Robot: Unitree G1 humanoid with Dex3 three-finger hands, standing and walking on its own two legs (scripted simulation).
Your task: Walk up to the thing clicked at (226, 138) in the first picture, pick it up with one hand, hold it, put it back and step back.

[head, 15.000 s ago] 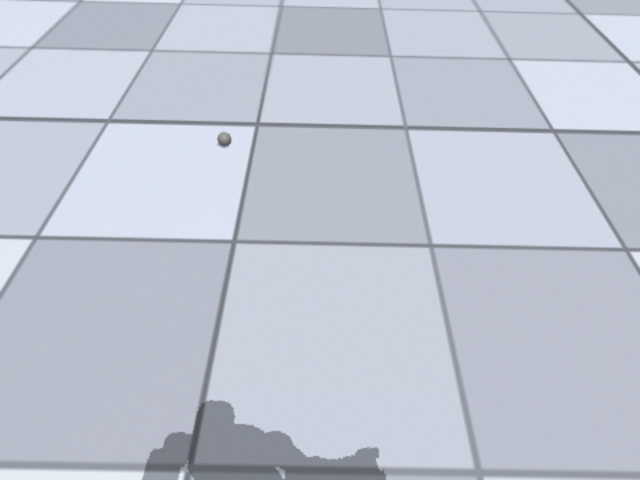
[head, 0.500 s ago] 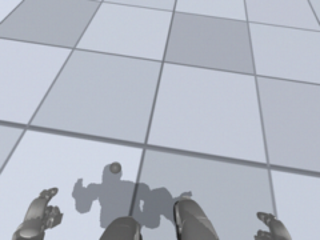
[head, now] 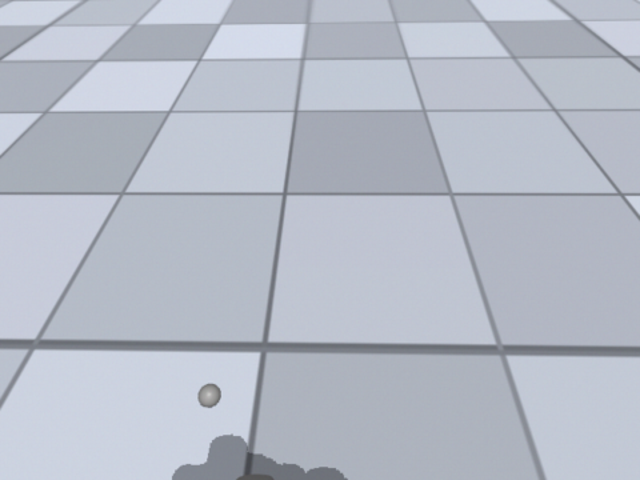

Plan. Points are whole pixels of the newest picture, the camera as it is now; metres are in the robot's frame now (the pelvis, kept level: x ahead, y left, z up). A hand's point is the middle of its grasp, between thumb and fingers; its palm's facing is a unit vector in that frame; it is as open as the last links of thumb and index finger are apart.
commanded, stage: walk up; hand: left
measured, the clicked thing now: (209, 395) +0.51 +0.35 -0.73
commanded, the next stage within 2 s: stand in 0.88 s
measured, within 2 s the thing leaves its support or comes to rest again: neither
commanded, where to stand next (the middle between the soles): +0.18 +0.09 m, yaw +7 degrees
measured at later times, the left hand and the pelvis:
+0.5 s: hand out of the picture +0.09 +0.32 -0.13, palm faces +0.06 -0.91 -0.41, open 7.4 cm; pelvis +0.04 +0.03 +0.00, yaw +6 degrees
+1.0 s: hand (128, 444) +0.21 +0.29 -0.15, palm faces +0.03 -0.91 -0.41, open 7.4 cm; pelvis +0.14 +0.02 -0.01, yaw +6 degrees
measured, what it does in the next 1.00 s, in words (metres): walks ahead: left foot, then right foot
